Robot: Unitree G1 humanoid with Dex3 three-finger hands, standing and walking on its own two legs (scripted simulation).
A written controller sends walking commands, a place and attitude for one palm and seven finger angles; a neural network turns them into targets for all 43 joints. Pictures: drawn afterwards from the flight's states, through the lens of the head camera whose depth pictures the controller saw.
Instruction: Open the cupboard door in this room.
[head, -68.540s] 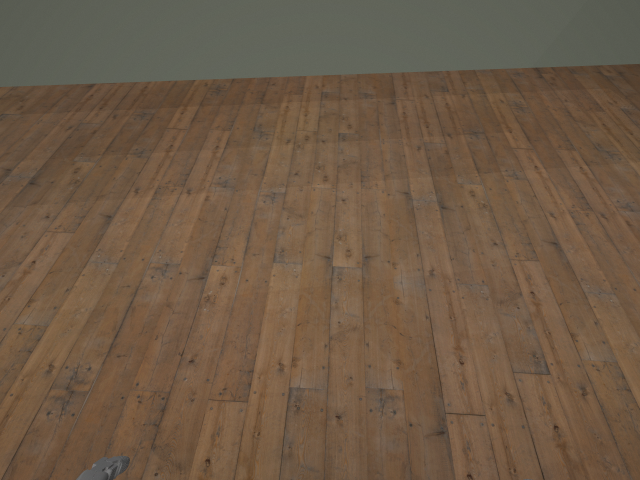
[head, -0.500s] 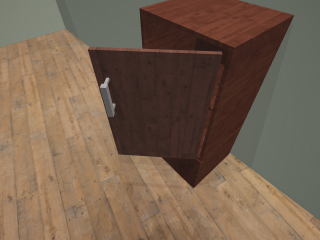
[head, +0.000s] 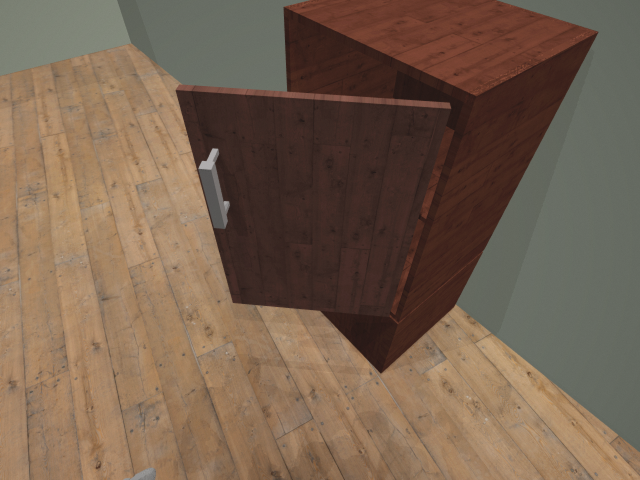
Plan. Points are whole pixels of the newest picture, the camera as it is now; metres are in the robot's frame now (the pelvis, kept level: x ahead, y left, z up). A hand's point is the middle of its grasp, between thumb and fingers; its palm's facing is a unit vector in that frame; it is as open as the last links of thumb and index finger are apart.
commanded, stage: raise the hand with hooked fingers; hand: left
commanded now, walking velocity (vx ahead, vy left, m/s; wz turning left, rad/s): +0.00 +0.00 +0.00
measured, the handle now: (217, 189) +0.57 +0.22 +0.02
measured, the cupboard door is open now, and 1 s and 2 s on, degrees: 44 44 44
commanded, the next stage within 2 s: move the hooked fingers beside the handle in 2.00 s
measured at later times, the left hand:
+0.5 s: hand (158, 457) +0.15 +0.20 -0.02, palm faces +0.08 -0.99 -0.09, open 9.6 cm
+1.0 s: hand (138, 411) +0.20 +0.24 -0.02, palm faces -0.08 -1.00 -0.05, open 12.6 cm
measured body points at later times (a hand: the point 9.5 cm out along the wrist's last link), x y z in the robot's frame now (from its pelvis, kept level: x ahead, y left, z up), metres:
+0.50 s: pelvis -0.03 -0.03 -0.09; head +0.02 -0.02 +0.36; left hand +0.14 +0.25 -0.01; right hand +0.21 -0.25 -0.14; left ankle +0.02 +0.10 -0.73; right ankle -0.03 -0.11 -0.73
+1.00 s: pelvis -0.04 +0.01 -0.06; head +0.02 +0.03 +0.39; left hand +0.20 +0.29 -0.01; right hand +0.12 -0.26 -0.13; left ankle +0.02 +0.10 -0.73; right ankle -0.03 -0.11 -0.73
